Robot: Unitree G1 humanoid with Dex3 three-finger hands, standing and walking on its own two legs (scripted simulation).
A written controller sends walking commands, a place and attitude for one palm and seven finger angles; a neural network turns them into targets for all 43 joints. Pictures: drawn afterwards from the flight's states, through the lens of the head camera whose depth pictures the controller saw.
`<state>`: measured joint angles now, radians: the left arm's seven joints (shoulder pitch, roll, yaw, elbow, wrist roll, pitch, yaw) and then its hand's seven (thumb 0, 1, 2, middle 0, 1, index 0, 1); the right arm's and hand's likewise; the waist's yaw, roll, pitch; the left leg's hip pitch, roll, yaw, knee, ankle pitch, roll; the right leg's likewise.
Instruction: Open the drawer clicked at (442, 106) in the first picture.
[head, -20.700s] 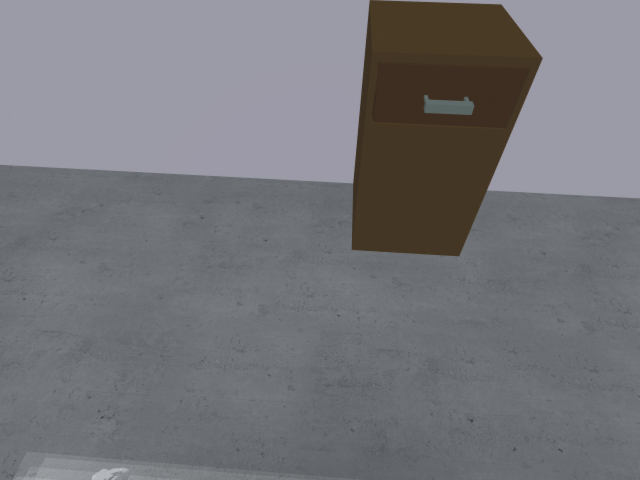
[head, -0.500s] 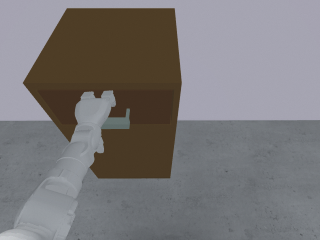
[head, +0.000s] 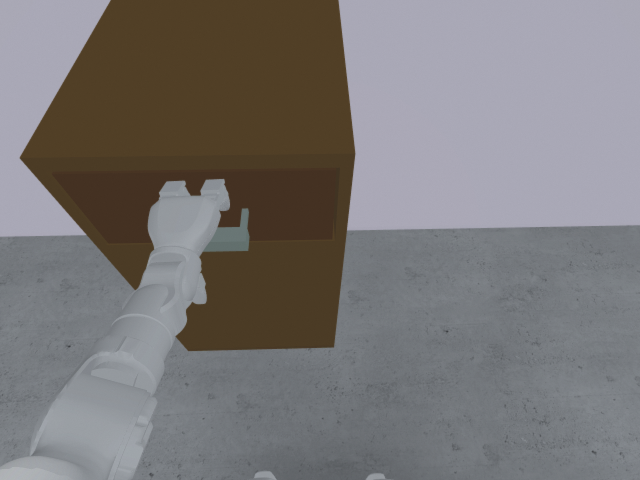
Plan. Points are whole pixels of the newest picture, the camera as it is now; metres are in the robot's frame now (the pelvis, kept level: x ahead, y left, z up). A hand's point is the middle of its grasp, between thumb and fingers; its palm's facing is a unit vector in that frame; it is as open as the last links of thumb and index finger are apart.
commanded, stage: lower the fingers behind the handle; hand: left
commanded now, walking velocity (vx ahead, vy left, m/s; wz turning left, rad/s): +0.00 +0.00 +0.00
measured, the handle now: (206, 227) +0.49 +0.18 -0.03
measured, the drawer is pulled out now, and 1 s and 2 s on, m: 0.00 0.00 0.00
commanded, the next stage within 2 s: close the thumb around the handle in 1.24 s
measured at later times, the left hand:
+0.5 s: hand (197, 258) +0.43 +0.18 -0.04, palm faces -0.05 -0.03 -1.00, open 13.8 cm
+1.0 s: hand (208, 259) +0.44 +0.17 -0.06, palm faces -0.06 -0.03 -1.00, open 13.8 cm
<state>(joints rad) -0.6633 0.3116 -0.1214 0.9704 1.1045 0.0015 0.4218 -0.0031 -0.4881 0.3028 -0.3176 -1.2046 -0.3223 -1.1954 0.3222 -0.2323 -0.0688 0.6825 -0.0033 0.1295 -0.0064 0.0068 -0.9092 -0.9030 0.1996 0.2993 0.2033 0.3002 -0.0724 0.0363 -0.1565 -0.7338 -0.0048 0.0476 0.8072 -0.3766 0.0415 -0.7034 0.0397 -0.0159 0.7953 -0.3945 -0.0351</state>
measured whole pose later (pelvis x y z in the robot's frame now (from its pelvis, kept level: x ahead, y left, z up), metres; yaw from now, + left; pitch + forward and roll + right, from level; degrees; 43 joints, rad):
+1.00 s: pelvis -0.01 +0.00 -0.03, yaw +0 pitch +23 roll -1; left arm -0.73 0.32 -0.10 1.08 1.11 0.05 0.49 0.00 -0.49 0.30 -0.32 -1.21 -0.33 -1.21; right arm 0.33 -0.23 -0.06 0.69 -0.02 0.11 -0.01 0.01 -0.91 -0.90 0.20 0.30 0.20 0.30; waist -0.11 0.05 -0.19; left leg -0.96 0.01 0.04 0.99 -0.43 0.04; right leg -0.92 0.05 -0.03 0.97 -0.45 -0.04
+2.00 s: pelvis -0.01 +0.01 -0.03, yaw -1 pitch +22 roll -2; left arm -0.67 0.30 -0.11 1.03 1.12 0.05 0.52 -0.01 0.64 0.78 -0.33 -1.34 -0.40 -1.33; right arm 0.32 -0.22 -0.07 0.70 -0.02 0.13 0.01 0.01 -0.91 -0.90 0.20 0.30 0.20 0.30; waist -0.09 0.05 -0.20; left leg -0.93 0.01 0.04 0.99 -0.44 0.05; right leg -0.89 0.05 -0.02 0.96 -0.45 -0.03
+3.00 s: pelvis +0.02 +0.00 -0.01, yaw -1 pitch +18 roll -1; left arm -0.17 0.24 -0.20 0.52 1.11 0.12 0.49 0.02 0.66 0.76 -0.25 -1.35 -0.40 -1.34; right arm 0.19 -0.22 -0.06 0.60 -0.02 0.15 0.03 0.01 -0.91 -0.90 0.20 0.30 0.20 0.30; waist -0.01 0.04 -0.19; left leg -0.75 0.00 0.05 0.91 -0.47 0.04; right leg -0.72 0.05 -0.01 0.88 -0.47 -0.03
